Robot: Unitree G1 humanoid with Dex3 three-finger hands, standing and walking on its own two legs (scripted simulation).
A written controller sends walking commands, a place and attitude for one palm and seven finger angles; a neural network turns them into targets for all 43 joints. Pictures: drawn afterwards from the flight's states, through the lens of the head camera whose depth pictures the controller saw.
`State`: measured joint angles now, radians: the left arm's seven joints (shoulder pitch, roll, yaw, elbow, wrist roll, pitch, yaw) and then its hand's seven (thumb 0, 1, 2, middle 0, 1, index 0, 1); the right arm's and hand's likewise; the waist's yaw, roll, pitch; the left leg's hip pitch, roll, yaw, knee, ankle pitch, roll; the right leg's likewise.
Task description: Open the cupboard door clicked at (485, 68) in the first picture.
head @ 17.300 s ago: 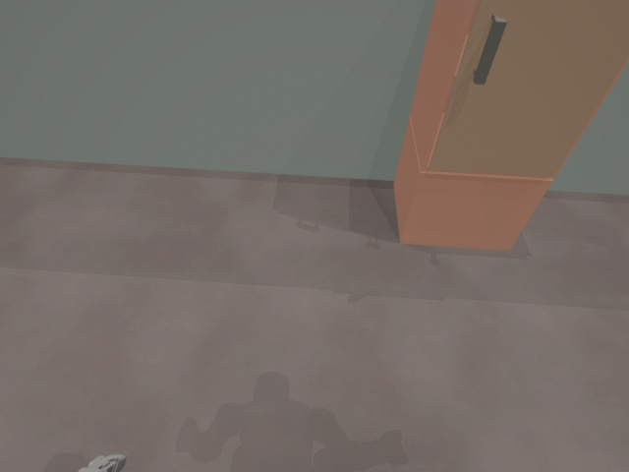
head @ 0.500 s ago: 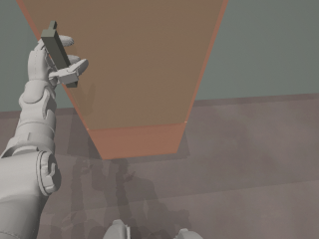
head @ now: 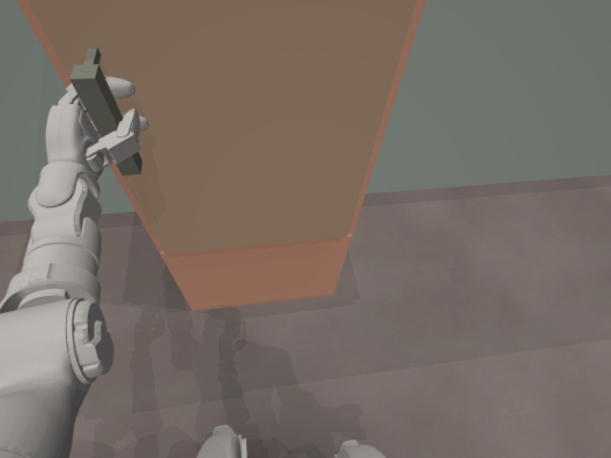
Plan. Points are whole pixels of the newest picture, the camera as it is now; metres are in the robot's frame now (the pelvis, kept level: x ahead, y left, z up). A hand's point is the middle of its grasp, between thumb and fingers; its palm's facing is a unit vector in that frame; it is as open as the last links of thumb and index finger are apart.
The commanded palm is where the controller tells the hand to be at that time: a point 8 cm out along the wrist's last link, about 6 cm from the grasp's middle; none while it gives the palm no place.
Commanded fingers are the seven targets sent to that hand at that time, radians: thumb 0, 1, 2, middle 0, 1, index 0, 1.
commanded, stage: pull the door open along its arc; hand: left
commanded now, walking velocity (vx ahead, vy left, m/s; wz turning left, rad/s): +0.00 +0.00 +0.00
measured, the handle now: (113, 115) +0.54 +0.22 +0.12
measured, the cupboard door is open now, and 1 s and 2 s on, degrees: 0 40 39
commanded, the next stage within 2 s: open thumb and fingers to let go in 0.86 s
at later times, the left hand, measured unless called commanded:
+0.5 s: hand (159, 217) +0.37 +0.14 +0.13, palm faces +0.32 -0.94 +0.06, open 5.9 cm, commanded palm +0.31 +0.17 +0.12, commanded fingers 0.00 0.90 0.90 -0.40 -1.35 -0.40 -1.35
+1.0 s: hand (241, 302) +0.27 +0.05 +0.13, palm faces +0.38 -0.92 +0.00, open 6.2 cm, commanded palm +0.23 +0.09 +0.12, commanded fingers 0.00 0.69 0.81 -0.38 -1.33 -0.38 -1.33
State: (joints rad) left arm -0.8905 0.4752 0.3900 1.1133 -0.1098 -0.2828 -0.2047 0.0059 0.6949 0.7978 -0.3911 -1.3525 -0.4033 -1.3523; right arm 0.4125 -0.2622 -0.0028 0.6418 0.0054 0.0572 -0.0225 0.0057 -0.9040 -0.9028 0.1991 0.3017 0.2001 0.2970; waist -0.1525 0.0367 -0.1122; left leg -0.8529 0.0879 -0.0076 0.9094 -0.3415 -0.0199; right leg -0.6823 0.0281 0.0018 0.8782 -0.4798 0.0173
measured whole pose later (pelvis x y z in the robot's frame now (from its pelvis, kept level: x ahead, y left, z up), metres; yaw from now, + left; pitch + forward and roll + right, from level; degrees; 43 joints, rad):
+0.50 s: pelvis +0.03 +0.00 +0.02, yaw +1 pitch +8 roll -1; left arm -0.14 0.01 0.08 0.16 -0.09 -0.08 0.28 -0.01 0.67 0.76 -0.31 -1.35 -0.38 -1.35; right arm 0.24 -0.21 -0.01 0.54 -0.01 0.05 0.03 0.01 -0.91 -0.90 0.20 0.30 0.20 0.30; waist -0.02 0.04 -0.13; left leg -0.59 0.06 0.01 0.80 -0.35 -0.02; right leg -0.43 -0.01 0.01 0.78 -0.49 0.02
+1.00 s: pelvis +0.02 -0.04 +0.02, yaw +5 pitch +0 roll +0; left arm 0.25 -0.05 -0.28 -0.17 0.02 0.01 0.52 -0.01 0.63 0.72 -0.36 -1.35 -0.37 -1.35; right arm 0.18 -0.19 0.01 0.55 -0.05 0.12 0.01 0.01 -0.90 -0.90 0.20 0.30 0.20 0.30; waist -0.01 0.06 -0.07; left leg -0.44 0.06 -0.06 0.75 -0.33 -0.05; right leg -0.26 0.01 -0.06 0.76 -0.51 -0.03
